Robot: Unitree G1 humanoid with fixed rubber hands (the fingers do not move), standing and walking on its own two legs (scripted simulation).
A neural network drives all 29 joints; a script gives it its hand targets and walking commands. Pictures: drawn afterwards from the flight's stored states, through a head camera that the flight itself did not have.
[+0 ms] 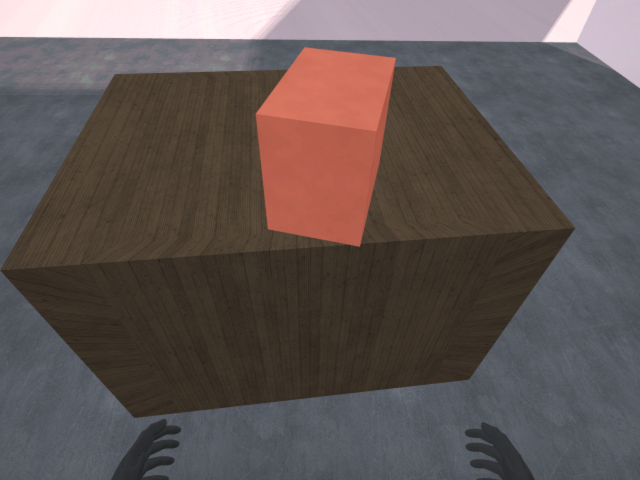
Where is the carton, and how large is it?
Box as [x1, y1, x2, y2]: [256, 47, 395, 246]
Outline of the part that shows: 304,47 256,113 268,228 359,246 379,161 395,58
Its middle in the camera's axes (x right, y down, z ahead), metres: +0.02 -0.18 +0.74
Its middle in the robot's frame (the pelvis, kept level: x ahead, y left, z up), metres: +0.69 -0.01 +0.07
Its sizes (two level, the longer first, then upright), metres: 0.276 0.180 0.240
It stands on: a pedestal, 0.70 m high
